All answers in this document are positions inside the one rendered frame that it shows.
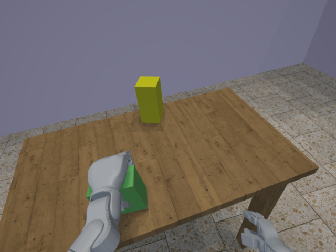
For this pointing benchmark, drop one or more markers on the right robot hand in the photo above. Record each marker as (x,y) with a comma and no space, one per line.
(265,230)

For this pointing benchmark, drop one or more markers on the robot left forearm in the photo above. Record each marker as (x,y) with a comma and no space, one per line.
(100,233)

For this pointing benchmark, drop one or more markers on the left robot hand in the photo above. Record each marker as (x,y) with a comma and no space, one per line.
(110,171)

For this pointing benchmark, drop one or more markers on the sponge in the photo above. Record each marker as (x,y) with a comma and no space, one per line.
(133,191)

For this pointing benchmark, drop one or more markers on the table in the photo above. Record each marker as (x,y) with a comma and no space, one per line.
(209,152)

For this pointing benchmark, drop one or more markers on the robot right forearm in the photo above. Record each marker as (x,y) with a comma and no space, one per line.
(276,245)

